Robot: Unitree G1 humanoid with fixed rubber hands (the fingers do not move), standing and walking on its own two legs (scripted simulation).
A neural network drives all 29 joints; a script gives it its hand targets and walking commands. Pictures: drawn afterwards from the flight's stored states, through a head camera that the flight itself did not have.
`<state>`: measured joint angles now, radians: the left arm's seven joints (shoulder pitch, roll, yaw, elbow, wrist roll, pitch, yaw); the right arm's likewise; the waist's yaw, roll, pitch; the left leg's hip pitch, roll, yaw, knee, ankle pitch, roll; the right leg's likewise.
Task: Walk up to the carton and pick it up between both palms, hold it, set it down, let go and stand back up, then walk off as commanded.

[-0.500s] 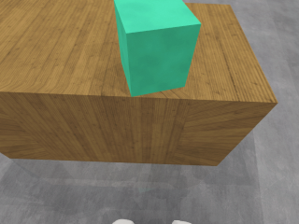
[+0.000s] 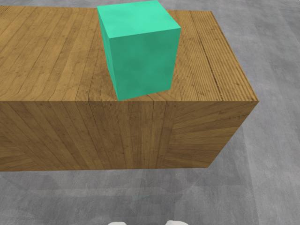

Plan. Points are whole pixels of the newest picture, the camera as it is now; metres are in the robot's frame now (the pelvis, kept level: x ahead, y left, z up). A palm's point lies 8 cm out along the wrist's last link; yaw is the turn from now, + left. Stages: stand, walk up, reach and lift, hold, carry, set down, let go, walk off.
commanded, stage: walk off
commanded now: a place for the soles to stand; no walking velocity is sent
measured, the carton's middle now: (137, 51) +0.67 +0.05 +0.08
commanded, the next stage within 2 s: stand in 1.26 s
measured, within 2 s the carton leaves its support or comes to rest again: neither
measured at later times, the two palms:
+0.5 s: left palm out of the picture +0.04 +0.31 -0.11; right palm out of the picture +0.05 -0.29 -0.10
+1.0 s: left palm out of the picture +0.03 +0.32 -0.10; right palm out of the picture +0.06 -0.29 -0.10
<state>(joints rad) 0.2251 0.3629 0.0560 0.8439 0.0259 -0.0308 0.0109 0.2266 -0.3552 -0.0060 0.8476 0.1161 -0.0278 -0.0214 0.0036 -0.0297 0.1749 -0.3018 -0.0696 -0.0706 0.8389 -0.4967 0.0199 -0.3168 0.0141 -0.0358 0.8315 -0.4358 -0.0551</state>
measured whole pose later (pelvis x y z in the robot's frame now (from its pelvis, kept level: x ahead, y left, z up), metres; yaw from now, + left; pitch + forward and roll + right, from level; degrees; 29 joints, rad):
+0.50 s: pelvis -0.03 +0.01 +0.00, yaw +0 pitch -7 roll +1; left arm 0.22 0.37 0.06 0.84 0.03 -0.02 0.00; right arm 0.22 -0.36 -0.01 0.86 0.12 -0.03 -0.02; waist 0.03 -0.02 0.17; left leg -0.31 -0.07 -0.07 0.85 -0.49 0.01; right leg -0.32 0.01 -0.03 0.83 -0.39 -0.05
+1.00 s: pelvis -0.04 +0.01 +0.00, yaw +0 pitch -7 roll +1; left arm 0.22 0.37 0.06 0.84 0.03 -0.02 0.01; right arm 0.22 -0.38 -0.01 0.85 0.12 -0.03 -0.02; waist 0.04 0.00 0.17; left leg -0.32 -0.07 -0.08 0.85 -0.49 0.01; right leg -0.33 0.01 -0.04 0.83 -0.38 -0.05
